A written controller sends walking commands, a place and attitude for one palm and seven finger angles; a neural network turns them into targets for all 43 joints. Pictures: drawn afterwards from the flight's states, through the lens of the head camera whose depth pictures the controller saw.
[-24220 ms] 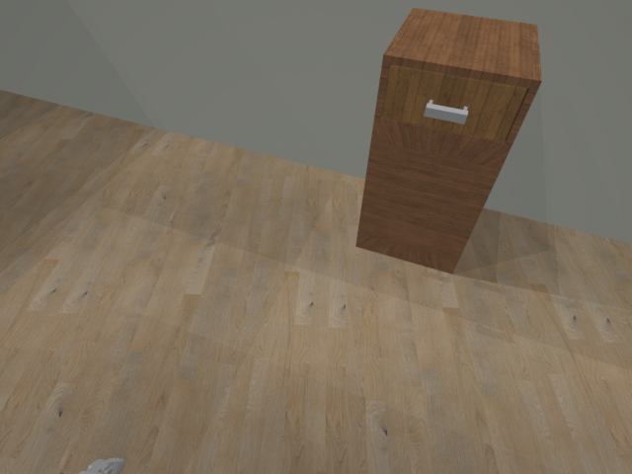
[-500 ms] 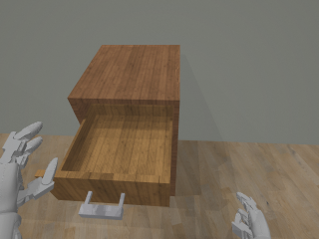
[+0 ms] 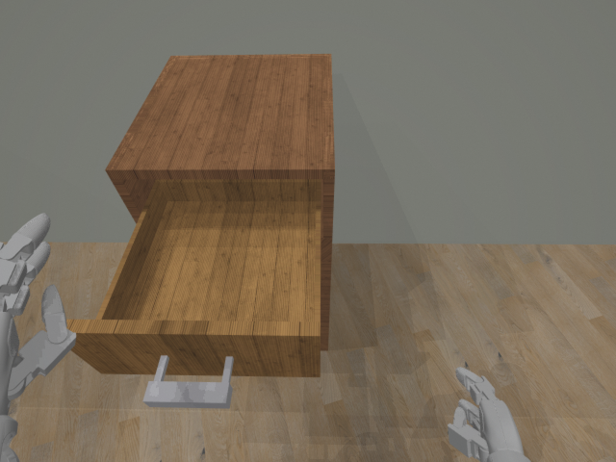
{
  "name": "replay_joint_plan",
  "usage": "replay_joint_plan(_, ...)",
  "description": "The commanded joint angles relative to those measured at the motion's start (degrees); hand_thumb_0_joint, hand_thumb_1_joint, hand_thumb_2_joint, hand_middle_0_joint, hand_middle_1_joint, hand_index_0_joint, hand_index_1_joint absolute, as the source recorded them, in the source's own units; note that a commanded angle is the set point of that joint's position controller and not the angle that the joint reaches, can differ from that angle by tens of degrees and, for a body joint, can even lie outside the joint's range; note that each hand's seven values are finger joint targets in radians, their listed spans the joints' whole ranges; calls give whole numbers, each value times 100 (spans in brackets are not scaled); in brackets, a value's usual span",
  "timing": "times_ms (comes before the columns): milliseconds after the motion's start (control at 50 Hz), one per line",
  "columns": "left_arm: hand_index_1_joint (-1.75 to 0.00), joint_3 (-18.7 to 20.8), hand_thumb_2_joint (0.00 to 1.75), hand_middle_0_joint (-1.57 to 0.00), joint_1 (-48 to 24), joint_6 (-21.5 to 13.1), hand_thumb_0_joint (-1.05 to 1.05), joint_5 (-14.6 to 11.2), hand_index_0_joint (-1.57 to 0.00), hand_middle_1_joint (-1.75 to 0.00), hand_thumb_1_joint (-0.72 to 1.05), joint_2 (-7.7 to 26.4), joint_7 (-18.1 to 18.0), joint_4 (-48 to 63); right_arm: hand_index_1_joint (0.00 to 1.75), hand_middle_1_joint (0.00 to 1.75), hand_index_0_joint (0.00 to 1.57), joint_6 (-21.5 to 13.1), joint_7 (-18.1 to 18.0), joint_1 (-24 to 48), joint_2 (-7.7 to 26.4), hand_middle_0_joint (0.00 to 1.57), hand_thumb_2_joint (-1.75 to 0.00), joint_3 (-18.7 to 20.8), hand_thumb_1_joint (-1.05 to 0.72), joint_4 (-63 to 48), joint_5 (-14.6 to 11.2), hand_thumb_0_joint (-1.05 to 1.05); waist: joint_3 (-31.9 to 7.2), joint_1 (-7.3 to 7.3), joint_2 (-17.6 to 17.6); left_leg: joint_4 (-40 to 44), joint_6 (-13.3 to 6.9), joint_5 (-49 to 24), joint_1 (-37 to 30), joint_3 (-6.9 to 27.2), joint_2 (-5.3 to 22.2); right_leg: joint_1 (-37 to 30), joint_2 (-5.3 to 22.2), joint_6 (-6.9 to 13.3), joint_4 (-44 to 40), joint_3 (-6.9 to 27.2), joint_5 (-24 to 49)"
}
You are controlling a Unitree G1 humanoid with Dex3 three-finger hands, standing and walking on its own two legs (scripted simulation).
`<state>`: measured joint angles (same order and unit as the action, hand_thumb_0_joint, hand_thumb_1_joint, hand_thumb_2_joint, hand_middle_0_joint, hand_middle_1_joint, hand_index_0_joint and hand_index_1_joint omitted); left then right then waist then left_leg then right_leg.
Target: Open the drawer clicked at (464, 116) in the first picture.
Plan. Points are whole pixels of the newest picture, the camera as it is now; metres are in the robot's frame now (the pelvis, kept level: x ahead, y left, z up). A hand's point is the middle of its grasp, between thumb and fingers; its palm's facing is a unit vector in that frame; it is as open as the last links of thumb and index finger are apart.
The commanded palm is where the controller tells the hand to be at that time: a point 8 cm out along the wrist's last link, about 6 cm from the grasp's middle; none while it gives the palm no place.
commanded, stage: step back with the hand held close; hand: left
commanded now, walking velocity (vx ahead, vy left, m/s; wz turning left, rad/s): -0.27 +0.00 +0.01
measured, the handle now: (192, 378) +0.23 +0.20 -0.07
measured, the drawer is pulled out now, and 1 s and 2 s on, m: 0.30 0.30 0.30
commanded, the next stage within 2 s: stop stepping back and stand still in 1.20 s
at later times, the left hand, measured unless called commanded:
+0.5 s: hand (18, 404) +0.14 +0.26 +0.15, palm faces +0.35 -0.80 -0.49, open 7.4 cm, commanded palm +0.07 +0.30 +0.17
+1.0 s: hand out of the picture +0.09 +0.23 +0.15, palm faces +0.26 -0.84 -0.48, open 7.4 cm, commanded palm +0.02 +0.28 +0.17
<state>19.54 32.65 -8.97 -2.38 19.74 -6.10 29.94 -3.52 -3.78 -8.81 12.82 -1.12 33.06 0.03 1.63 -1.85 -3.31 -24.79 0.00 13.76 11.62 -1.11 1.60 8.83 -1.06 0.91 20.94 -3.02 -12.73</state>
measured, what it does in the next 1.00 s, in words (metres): walks backwards: right foot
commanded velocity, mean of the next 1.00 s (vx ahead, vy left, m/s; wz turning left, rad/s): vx -0.32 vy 0.00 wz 0.01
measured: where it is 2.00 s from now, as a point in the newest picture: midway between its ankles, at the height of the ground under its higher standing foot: outside the picture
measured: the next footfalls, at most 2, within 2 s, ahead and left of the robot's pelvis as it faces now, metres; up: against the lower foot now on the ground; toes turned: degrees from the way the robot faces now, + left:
right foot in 0.98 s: -0.17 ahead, -0.11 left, +0.00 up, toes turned -4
left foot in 1.24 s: -0.12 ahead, +0.08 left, +0.00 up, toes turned +0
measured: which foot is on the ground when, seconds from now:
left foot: down 0.00-1.00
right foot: down 0.00-0.70, up 0.72-0.96, down 0.98-1.00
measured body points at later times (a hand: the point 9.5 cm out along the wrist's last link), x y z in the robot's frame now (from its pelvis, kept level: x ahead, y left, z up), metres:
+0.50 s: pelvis -0.05 +0.02 -0.01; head -0.01 +0.03 +0.43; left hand +0.11 +0.30 +0.18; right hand +0.15 -0.20 -0.08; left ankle -0.01 +0.12 -0.74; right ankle -0.02 -0.11 -0.74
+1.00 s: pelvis -0.13 +0.00 -0.02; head -0.06 +0.02 +0.43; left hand +0.07 +0.27 +0.18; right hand +0.07 -0.21 -0.09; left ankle -0.01 +0.12 -0.74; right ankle -0.21 -0.11 -0.75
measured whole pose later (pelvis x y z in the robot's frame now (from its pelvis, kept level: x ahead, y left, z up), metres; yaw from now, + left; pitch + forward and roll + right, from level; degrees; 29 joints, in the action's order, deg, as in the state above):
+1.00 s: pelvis -0.13 +0.00 -0.02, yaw -4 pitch +4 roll -1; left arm 22.9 34.2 -12.9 -3.3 25.0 -7.2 39.2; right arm -9.1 -1.9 -5.9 9.4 -2.4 33.8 1.0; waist 3.7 -1.7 1.6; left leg -28.4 -0.7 4.0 28.9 -3.0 2.9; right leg 11.7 -0.8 -0.2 29.4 -0.8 -22.9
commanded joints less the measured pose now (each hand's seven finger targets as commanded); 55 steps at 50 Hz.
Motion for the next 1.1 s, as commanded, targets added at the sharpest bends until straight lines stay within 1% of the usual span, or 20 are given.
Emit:
replay_joint_plan(0,-30,665,90,-20,446,-375,0,-16,-20,-30,90,986,-93,1321,30,30,20,-164,-73,623,608,20,-90,358,-90,-1070,-52,0,-1109,72,162,53,-199,-1907,-448,209,249,9,580,-63,15,356,2031)
replay_joint_plan(40,-30,801,90,-20,564,-383,0,-26,-20,-30,90,1097,-124,1366,30,30,20,-113,-88,641,586,20,-90,410,-90,-1102,-76,0,-1158,83,361,2,-195,-2075,-365,244,286,29,571,-80,116,347,2107)
replay_joint_plan(200,-30,858,90,-20,736,-419,0,-54,-20,-30,90,1146,-224,1640,30,30,20,-126,-113,601,594,20,-90,455,-90,-1152,-94,0,-1093,106,38,18,-208,-2011,100,424,441,130,507,-67,491,283,1667)
replay_joint_plan(360,-30,946,90,-20,566,-520,0,-5,-20,-30,90,1203,-306,2059,30,30,20,-361,-84,476,660,20,-90,427,-90,-1170,-60,0,-929,120,-357,458,-368,-318,1290,743,723,-146,361,-80,1110,298,691)
replay_joint_plan(440,-30,911,90,-20,516,-565,0,-12,-20,-30,90,1073,-324,1892,30,30,20,-452,-64,387,633,20,-90,405,-90,-1152,-78,0,-675,175,-22,286,-363,744,1759,732,601,-15,474,-51,902,508,504)
replay_joint_plan(520,-30,793,90,-20,380,-628,0,-19,-20,-30,90,1046,-368,1889,30,30,20,-498,-58,299,605,20,-90,427,-90,-1027,-82,0,-615,262,499,-681,-177,929,879,494,129,1177,969,242,-93,1062,-191)
replay_joint_plan(580,-30,761,90,-20,238,-621,0,13,-20,-30,90,1074,-449,1940,30,30,20,-458,-87,276,559,20,-90,410,-90,-872,-47,0,-579,282,709,-1256,-64,730,195,386,-47,1943,1296,453,-350,1080,-454)
replay_joint_plan(640,-30,879,90,-20,261,-651,0,25,-20,-30,90,1170,-467,2012,30,30,20,-441,-124,426,590,20,-90,397,-90,-939,-61,0,-504,230,71,-143,-184,754,686,900,397,1547,770,170,334,645,-530)
replay_joint_plan(680,-30,1026,90,-20,384,-696,0,93,-20,-30,90,1220,-466,2052,30,30,20,-510,-136,533,667,20,-90,371,-90,-1098,-44,0,-586,201,-1098,1474,-521,1722,2211,1909,1323,172,40,-151,2063,138,-832)
replay_joint_plan(700,-30,1062,90,-20,254,-731,0,156,-20,-30,90,1250,-455,2183,30,30,20,-549,-128,539,593,20,-90,386,-90,-1114,17,0,-601,187,-1307,1724,-723,1902,2647,2142,1606,-83,-11,-170,2930,268,-1027)
replay_joint_plan(740,-30,1027,90,-20,429,-765,0,85,-20,-30,90,1212,-439,2156,30,30,20,-650,-76,363,533,20,-90,444,-90,-1020,29,0,-801,126,-520,983,-804,106,1612,1741,1510,604,103,-84,2955,432,-1322)
replay_joint_plan(820,-30,828,90,-20,525,-747,0,-46,-20,-30,90,1097,-359,2093,30,30,20,-809,18,300,614,20,-90,381,-90,-742,63,0,-1016,120,-783,552,-760,-1818,234,1355,1385,1058,78,-116,2075,256,-1345)
replay_joint_plan(880,-30,782,90,-20,300,-720,0,-81,-20,-30,90,1145,-262,2148,30,30,20,-862,76,353,682,20,-90,338,-90,-643,74,0,-1179,106,-877,435,-694,-2378,-237,1273,1359,910,19,-111,1370,226,-1088)
replay_joint_plan(960,-30,1157,90,-20,549,-776,0,-186,-20,-30,90,1435,-100,2172,30,30,20,-773,124,537,695,20,-90,340,-90,-734,25,0,-1484,-10,-702,122,-493,-2065,-220,947,1125,266,62,-48,142,92,-127)
replay_joint_plan(980,-30,1147,90,-20,563,-821,0,-223,-20,-30,90,1407,-59,2243,30,30,20,-688,138,570,639,20,-90,319,-90,-790,-2,0,-1577,3,-410,-238,-367,-2122,-265,699,935,188,218,-7,-230,145,606)
replay_joint_plan(1000,-30,1078,90,-20,544,-828,0,-207,-20,-30,90,1362,-19,2236,30,30,20,-648,130,474,611,20,-90,393,-90,-839,-110,0,-1702,61,490,-1038,-95,-1663,-555,179,399,433,599,160,-386,357,1600)
replay_joint_plan(1020,-30,1040,90,-20,642,-804,0,-261,-20,-30,90,1331,-10,2077,30,30,20,-607,94,496,603,20,-90,454,-90,-854,-243,0,-1561,150,1296,-1933,44,-264,-397,-66,-73,877,1318,417,-464,709,2387)
replay_joint_plan(1040,-30,1106,90,-20,684,-807,0,-251,-20,-30,90,1376,-53,1956,30,30,20,-556,36,668,571,20,-90,484,-90,-923,-323,0,-1205,164,1528,-2943,74,734,339,-3,-380,1118,1870,705,-429,1171,2696)
replay_joint_plan(1060,-30,1334,90,-20,776,-721,0,-219,-20,-30,90,1461,-106,1664,30,30,20,-466,3,858,440,20,-90,451,-90,-925,-265,0,-1061,76,1428,-3720,83,1465,1106,173,-477,1073,2086,952,-305,1391,3354)
replay_joint_plan(1080,-30,1138,90,-20,841,-625,0,-173,-20,-30,90,1249,-136,1504,30,30,20,-377,-54,934,150,20,-90,280,-90,-910,-193,0,-740,174,1430,-3608,80,1839,1845,370,-324,402,2072,1017,27,1139,4397)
